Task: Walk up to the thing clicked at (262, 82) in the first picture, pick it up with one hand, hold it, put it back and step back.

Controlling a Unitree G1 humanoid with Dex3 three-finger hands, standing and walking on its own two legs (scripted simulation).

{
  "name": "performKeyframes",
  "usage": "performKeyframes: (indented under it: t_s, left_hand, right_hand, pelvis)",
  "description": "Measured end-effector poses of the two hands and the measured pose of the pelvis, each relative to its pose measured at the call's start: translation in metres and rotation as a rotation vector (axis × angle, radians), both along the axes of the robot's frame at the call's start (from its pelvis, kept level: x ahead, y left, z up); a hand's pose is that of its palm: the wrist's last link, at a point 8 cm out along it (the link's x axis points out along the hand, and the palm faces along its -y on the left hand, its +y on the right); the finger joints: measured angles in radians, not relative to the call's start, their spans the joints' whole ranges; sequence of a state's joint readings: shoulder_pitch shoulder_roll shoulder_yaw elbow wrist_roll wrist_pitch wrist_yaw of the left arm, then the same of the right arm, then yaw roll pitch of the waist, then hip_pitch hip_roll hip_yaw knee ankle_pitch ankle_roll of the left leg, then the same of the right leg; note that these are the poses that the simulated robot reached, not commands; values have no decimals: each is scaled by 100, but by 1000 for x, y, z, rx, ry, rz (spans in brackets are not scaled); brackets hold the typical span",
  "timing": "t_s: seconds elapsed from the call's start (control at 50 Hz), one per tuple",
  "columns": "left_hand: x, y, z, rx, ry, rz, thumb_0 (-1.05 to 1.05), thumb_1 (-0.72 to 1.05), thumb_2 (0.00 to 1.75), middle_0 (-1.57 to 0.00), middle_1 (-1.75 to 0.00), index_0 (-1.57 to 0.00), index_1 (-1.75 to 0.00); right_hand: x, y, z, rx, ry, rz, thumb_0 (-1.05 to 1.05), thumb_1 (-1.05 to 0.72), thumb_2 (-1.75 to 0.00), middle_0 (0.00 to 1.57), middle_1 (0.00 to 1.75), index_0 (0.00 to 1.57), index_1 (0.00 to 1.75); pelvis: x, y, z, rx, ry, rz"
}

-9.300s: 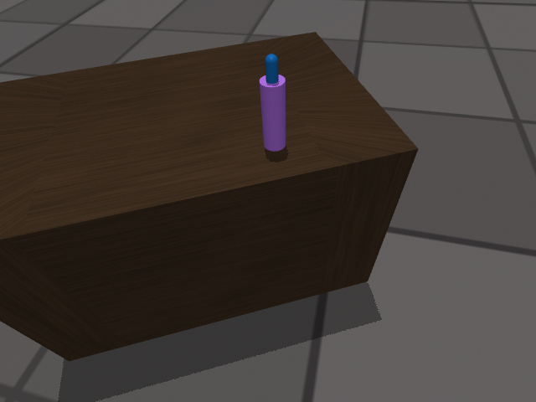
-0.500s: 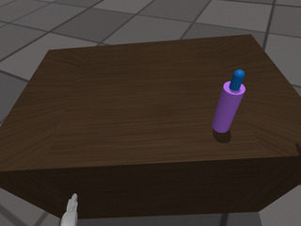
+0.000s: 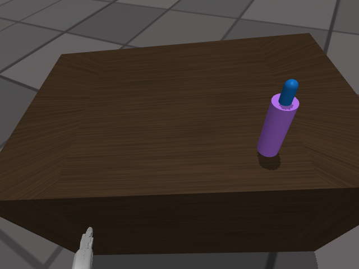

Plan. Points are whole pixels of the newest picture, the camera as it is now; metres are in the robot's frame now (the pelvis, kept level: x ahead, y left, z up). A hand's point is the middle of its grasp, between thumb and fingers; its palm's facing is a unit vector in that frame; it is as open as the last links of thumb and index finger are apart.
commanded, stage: go down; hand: right
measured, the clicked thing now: (278, 120) +0.46 -0.19 +0.06
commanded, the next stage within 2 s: approach in 1.16 s
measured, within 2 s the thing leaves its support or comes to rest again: neither
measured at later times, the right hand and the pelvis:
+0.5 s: hand out of the picture +0.36 -0.38 +0.13, palm faces +0.19 +0.98 +0.01, open 17.4 cm; pelvis -0.01 -0.01 +0.00, yaw +1 degrees
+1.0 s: hand out of the picture +0.38 -0.38 +0.13, palm faces +0.18 +0.98 +0.01, open 17.5 cm; pelvis +0.00 -0.01 -0.01, yaw +1 degrees
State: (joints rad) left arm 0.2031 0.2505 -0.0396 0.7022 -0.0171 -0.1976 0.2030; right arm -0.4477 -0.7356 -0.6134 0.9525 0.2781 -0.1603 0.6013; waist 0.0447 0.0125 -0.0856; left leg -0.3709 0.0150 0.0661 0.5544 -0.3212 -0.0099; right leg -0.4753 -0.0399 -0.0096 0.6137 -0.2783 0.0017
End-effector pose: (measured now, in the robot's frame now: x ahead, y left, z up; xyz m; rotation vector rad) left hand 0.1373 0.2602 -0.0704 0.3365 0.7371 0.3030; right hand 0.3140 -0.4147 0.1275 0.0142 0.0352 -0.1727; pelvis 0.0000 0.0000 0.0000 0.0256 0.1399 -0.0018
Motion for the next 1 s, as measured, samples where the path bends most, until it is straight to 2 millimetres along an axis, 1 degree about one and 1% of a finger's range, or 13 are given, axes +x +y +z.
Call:
performKeyframes:
  t_s: [0.14,0.28,0.46,0.56,0.72,0.9,1.0]
  left_hand:
    - [-3,-4,-3,-3,19,-4,-1,-55,7,-7,-6,-5,-6]
    - [-5,-9,-1,-3,2,-9,-1,-54,7,-7,-6,-6,-6]
    - [-13,-14,-1,-3,13,-16,-1,-54,6,-7,-6,-6,-6]
    - [-14,-16,-2,-4,17,-18,-1,-54,6,-6,-6,-6,-6]
    - [-9,-18,3,-3,-13,-29,-1,-54,6,-6,-6,-5,-6]
    - [-10,-16,0,-11,-4,-23,-1,-54,6,-6,-6,-5,-6]
    - [-11,-12,0,-7,2,-22,-1,-54,6,-6,-6,-5,-6]
  right_hand:
    - [4,-6,3,-5,-11,-8,-1,52,-6,5,5,5,5]
    - [10,-8,1,3,2,1,-1,52,-6,5,5,5,5]
    - [17,-14,-2,3,4,-12,-1,53,-6,5,5,5,6]
    - [21,-17,2,-4,-5,-17,-1,54,-6,5,5,5,6]
    - [27,-15,3,3,4,-9,-1,54,-6,5,5,5,5]
    - [31,-13,6,-1,2,-11,-1,54,-5,5,5,6,5]
    - [32,-12,1,5,17,-6,-1,55,-5,5,5,5,6]
  pelvis:
    - [-2,-2,-2,3,7,-2]
    - [-5,-6,-3,7,14,1]
    - [-7,-8,-4,12,26,5]
    - [-8,-9,-5,15,32,7]
    - [-5,-10,-6,16,35,7]
    - [-4,-9,-6,15,38,7]
    - [-5,-8,-7,14,43,7]
